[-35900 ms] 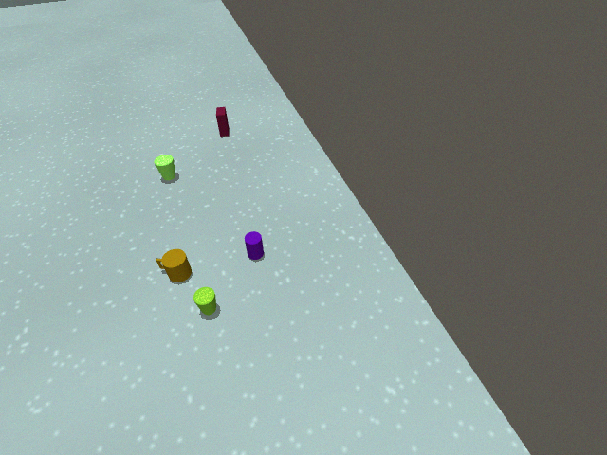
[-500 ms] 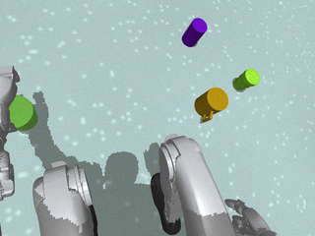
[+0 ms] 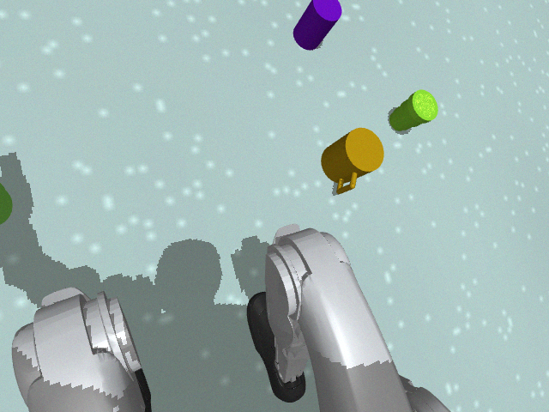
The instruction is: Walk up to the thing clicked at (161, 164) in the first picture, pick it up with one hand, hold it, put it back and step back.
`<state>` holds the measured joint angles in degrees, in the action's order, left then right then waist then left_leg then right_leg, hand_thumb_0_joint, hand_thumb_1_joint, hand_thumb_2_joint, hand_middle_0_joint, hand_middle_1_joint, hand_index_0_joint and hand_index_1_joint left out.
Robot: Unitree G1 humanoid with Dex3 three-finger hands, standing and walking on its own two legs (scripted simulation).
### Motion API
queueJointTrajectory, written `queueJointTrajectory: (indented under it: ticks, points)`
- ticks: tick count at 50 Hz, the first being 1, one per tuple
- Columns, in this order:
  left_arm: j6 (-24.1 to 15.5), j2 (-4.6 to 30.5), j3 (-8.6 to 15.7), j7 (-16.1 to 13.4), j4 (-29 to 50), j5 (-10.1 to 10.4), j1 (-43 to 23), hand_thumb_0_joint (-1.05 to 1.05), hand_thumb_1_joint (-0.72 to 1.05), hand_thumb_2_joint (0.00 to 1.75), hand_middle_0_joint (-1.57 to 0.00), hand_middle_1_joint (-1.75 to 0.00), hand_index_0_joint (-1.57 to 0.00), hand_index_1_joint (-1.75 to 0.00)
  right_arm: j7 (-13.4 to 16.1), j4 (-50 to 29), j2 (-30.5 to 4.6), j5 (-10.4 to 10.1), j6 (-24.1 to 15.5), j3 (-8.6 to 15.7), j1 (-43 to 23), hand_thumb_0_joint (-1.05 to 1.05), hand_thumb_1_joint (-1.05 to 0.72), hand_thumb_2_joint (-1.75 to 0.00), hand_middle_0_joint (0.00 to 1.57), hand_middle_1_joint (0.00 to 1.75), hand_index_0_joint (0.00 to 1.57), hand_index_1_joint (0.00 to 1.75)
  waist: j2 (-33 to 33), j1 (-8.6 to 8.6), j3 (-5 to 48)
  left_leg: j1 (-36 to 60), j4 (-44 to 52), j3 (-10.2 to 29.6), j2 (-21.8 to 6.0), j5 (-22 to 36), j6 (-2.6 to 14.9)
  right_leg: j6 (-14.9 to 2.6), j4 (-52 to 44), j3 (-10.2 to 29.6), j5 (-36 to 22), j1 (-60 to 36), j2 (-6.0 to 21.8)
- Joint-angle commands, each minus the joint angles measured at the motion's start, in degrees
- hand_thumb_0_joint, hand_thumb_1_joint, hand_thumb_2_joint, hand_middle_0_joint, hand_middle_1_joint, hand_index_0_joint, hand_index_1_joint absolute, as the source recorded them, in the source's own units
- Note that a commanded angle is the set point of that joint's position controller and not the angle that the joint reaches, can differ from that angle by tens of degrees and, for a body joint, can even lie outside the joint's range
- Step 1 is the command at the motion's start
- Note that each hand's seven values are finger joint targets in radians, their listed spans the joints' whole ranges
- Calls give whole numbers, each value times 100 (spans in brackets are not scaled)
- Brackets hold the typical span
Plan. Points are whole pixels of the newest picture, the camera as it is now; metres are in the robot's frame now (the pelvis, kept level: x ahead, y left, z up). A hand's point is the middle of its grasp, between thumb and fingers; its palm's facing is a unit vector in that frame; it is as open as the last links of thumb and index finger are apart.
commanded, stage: rest palm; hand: left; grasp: from above
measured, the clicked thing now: out of the picture +0.46 +0.31 -0.25
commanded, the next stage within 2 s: close in 0.42 s
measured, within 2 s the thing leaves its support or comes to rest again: neither
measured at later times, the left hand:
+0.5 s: hand out of the picture +0.44 +0.31 -0.22, palm faces -0.44 -0.16 -0.88, open 13.8 cm
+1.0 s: hand out of the picture +0.44 +0.31 -0.22, palm faces -0.43 -0.13 -0.89, open 13.7 cm
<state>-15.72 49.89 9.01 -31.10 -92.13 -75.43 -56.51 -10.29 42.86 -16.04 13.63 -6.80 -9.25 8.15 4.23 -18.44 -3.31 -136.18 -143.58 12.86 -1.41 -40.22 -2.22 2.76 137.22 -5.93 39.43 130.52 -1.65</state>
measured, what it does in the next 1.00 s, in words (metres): stands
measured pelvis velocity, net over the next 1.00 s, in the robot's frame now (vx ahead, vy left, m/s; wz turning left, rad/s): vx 0.00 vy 0.00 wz -0.04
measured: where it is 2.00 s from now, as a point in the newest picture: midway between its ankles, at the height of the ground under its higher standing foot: (214, 395)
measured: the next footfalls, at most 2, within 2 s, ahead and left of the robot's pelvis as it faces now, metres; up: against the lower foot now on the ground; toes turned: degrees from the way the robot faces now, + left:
none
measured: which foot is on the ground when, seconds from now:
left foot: down 0.00-1.00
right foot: down 0.00-1.00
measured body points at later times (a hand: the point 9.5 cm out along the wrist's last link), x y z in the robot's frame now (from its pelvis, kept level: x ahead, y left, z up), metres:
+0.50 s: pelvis +0.00 +0.00 +0.00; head +0.26 +0.10 +0.35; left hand +0.46 +0.32 -0.17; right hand +0.05 -0.26 -0.08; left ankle +0.06 +0.14 -0.27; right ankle +0.10 -0.12 -0.27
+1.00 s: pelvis +0.00 +0.00 -0.01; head +0.25 +0.11 +0.35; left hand +0.46 +0.32 -0.17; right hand +0.05 -0.26 -0.08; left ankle +0.06 +0.14 -0.27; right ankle +0.10 -0.12 -0.27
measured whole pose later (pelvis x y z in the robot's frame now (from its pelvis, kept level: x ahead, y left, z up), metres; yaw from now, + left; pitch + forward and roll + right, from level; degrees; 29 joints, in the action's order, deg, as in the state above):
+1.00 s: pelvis +0.00 +0.00 -0.01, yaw -2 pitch +29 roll -12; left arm -14.4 53.4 7.3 -35.1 -100.3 -74.9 -59.0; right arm -13.8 41.2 -17.9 16.4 -11.0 -12.5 5.9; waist 5.1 -19.8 -4.7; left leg -135.3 -145.7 14.7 -1.7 -40.6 -1.6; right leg 3.7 137.4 -7.2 38.6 129.0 -2.8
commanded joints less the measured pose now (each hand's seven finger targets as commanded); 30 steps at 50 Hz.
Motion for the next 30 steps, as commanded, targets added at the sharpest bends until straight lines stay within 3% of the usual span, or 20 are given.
queueJointTrajectory:
  ticks: [1, 2, 4, 5, 6, 8, 12, 13, 14, 17, 19, 20, 25, 27, 30]
  points:
    - [142, 1231, -102, -438, 266, -58, -1629, 0, -42, 97, -6, -111, -11, -106, -74, 72, -1685, 80, -122, 442, 1094, 0, -90, -90, 20, 30, 20, 30, -2511, -176, 3661, 3076, 1286, -819, 16, 1167, 283, -417, -1161, -662, -1519, -1755, -206]
    - [150, 1359, 21, -503, 501, -24, -1685, 0, -42, 97, -6, -111, -10, -106, -81, 80, -1719, 67, -137, 451, 1066, 0, -90, -90, 20, 30, 20, 30, -2594, -69, 3809, 3123, 1323, -802, 14, 1281, 277, -408, -1191, -683, -1622, -1848, -213]
    - [262, 1288, -60, -518, 283, 27, -1694, 0, -42, 97, -6, -110, -11, -105, -144, 39, -1757, 80, -207, 415, 1079, 0, -90, -90, 20, 30, 20, 30, -2441, -191, 3614, 3026, 1233, -768, 7, 1287, 302, -382, -1164, -699, -1660, -1818, -203]
    - [294, 1302, -50, -552, 335, 22, -1591, 0, -43, 100, -6, -111, -10, -106, -153, 50, -1769, 54, -210, 431, 989, 0, -90, -90, 20, 30, 20, 30, -2522, -49, 3695, 3069, 1309, -785, 8, 1297, 299, -396, -1229, -673, -1658, -1869, -217]
    - [341, 1201, -76, -553, 15, 41, -1533, 0, -42, 100, -6, -112, -11, -108, -177, 77, -1764, 70, -238, 437, 1030, 0, -90, -90, 20, 30, 20, 30, -2361, -159, 3523, 2951, 1274, -784, 5, 1222, 309, -386, -1213, -698, -1600, -1816, -221]
    - [364, 1147, -125, -509, -104, 108, -1508, 0, -42, 97, -5, -112, -10, -107, -219, 44, -1791, 81, -288, 415, 1026, 0, -90, -90, 20, 30, 20, 30, -2210, -198, 3384, 2751, 1273, -766, 14, 1125, 339, -364, -1269, -701, -1522, -1878, -224]
    - [388, 1286, -90, -397, -83, 219, -1529, 0, -43, 93, -4, -110, -10, -105, -235, -4, -1843, 72, -352, 424, 980, 0, -90, -90, 20, 30, 20, 30, -2121, -198, 3474, 2752, 1249, -733, -1, 1047, 367, -353, -1296, -679, -1444, -1999, -223]
    - [372, 1251, -115, -377, -13, 263, -1535, 0, -43, 94, -5, -111, -10, -106, -234, -40, -1822, 35, -358, 435, 938, 0, -90, -90, 20, 30, 20, 30, -2176, -133, 3536, 2792, 1274, -723, -3, 1044, 353, -364, -1302, -668, -1419, -2017, -231]
    - [362, 1357, -9, -385, -79, 279, -1479, 0, -43, 95, -5, -112, -10, -106, -221, -6, -1844, 44, -356, 430, 968, 0, -90, -90, 20, 30, 20, 30, -2147, -145, 3584, 2852, 1279, -694, -6, 1088, 342, -363, -1286, -710, -1444, -2032, -228]
    - [320, 1316, -19, -316, -294, 209, -1416, 0, -43, 97, -6, -113, -10, -108, -259, 1, -1832, 67, -335, 404, 1013, 0, -90, -90, 20, 30, 20, 30, -2180, -257, 3367, 2866, 1302, -642, -7, 1074, 317, -387, -1165, -757, -1413, -1919, -216]
    - [269, 1384, -18, -301, -324, 192, -1389, 0, -43, 96, -6, -112, -10, -107, -259, -43, -1826, 65, -314, 379, 913, 0, -90, -90, 20, 30, 20, 30, -2168, -197, 3316, 2744, 1305, -654, -10, 938, 332, -385, -1240, -739, -1304, -1926, -244]
    - [245, 1361, -34, -291, -327, 204, -1429, 0, -43, 98, -6, -113, -10, -109, -268, -59, -1830, 86, -308, 353, 943, 0, -90, -90, 20, 30, 20, 30, -2102, -270, 3204, 2618, 1279, -662, 1, 874, 361, -366, -1282, -721, -1269, -1961, -240]
    - [161, 1465, -58, -334, -373, 156, -1272, 0, -45, 98, -6, -111, -9, -108, -253, -114, -1892, 102, -292, 316, 841, 0, -90, -90, 20, 30, 20, 30, -2087, -153, 3180, 2547, 1298, -666, -5, 807, 361, -366, -1331, -710, -1192, -1974, -278]
    - [153, 1419, -98, -330, -443, 114, -1250, 0, -42, 98, -7, -110, -10, -106, -276, -104, -1861, 130, -292, 249, 898, 0, -89, -90, 20, 30, 20, 30, -1978, -234, 3146, 2561, 1249, -657, 5, 861, 368, -352, -1275, -736, -1259, -1985, -273]
    - [106, 1477, -51, -389, -443, 128, -1096, 0, -42, 101, -9, -109, -11, -107, -259, -98, -1938, 146, -274, 271, 867, 0, -89, -90, 20, 30, 20, 30, -2007, -159, 3269, 2641, 1319, -617, -5, 936, 346, -360, -1286, -776, -1293, -2064, -291]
